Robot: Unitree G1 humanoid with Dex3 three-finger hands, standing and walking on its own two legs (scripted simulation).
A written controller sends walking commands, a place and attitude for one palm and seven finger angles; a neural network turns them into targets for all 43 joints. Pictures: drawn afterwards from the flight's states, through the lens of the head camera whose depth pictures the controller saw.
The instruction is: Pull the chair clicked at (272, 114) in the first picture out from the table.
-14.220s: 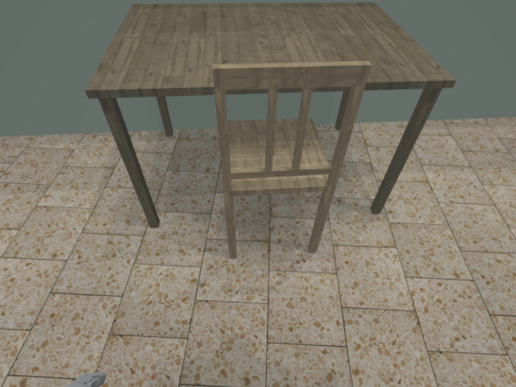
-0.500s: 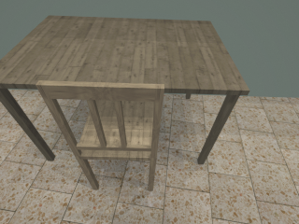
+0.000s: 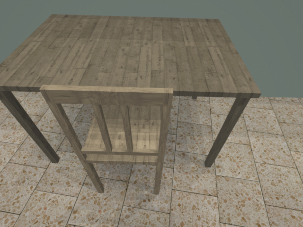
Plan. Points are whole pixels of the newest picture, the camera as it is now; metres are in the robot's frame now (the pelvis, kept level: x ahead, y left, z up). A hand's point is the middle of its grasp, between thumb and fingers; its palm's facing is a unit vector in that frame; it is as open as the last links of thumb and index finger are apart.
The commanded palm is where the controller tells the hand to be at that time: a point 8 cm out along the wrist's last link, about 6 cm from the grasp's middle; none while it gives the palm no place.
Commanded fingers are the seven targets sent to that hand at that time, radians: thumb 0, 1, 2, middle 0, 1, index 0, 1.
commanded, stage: look again from close up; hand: left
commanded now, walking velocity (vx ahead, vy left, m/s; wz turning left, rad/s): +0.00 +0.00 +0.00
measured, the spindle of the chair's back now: (103, 129) +0.47 +0.21 -0.09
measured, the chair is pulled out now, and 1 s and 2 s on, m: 0.00 0.00 0.00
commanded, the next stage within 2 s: raise the hand toward the chair's back in 0.78 s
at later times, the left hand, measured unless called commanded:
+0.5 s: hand out of the picture -0.01 +0.15 -0.18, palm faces +0.02 -0.98 -0.17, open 7.4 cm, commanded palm none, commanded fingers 0.00 0.90 0.90 -0.20 -0.30 -0.20 -0.30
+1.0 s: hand out of the picture +0.07 +0.18 -0.13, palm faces +0.14 -0.96 -0.26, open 7.3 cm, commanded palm +0.10 +0.19 -0.07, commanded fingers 0.00 0.74 0.83 -0.18 -0.27 -0.18 -0.27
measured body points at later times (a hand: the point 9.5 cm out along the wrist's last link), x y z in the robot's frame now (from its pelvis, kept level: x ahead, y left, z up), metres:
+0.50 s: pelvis +0.00 -0.01 +0.00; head +0.01 -0.01 +0.45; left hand -0.01 +0.21 -0.16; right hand -0.01 -0.22 -0.16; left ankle -0.01 +0.07 -0.74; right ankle -0.05 -0.13 -0.74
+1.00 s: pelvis +0.00 -0.02 +0.00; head +0.02 -0.03 +0.44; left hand +0.06 +0.23 -0.11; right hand +0.03 -0.26 -0.14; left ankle -0.01 +0.07 -0.74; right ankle -0.05 -0.13 -0.74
